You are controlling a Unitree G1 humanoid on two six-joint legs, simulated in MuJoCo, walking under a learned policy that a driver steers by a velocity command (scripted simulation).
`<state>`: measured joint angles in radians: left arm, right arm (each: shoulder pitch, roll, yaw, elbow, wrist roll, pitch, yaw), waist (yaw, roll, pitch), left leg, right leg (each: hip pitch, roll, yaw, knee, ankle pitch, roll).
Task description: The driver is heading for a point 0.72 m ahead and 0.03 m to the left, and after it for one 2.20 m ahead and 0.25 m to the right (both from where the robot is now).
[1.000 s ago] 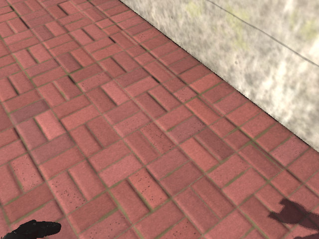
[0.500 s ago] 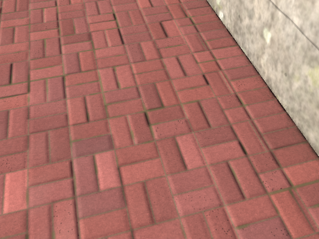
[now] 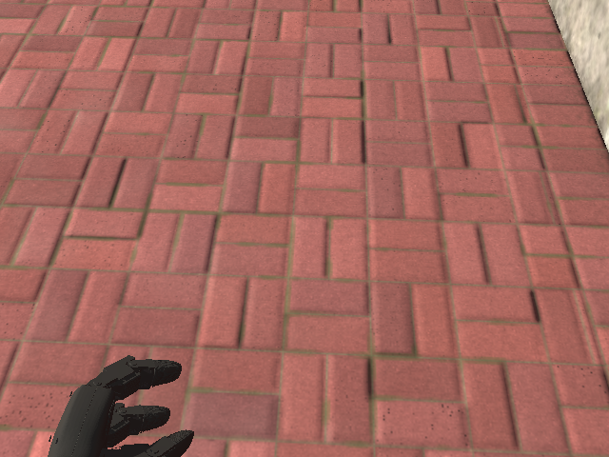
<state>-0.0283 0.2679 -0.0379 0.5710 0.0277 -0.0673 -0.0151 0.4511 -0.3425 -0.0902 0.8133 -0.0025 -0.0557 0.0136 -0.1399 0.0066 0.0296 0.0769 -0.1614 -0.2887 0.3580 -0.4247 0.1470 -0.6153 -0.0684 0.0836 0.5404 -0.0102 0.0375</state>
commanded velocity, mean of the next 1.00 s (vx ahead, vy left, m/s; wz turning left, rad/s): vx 1.00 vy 0.00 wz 0.14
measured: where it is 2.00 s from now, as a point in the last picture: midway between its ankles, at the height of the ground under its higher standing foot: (232, 69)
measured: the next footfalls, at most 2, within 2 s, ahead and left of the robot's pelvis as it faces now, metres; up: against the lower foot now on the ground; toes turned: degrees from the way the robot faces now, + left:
right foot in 0.04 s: +0.23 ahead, -0.17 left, +0.00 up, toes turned +6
left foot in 0.50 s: +0.56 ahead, +0.14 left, +0.00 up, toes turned +25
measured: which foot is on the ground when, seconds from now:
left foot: down 0.00-0.02, up 0.04-0.48, down 0.50-0.94, up 0.96-1.00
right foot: up 0.00-0.02, down 0.04-0.50, up 0.52-0.92, down 0.94-1.00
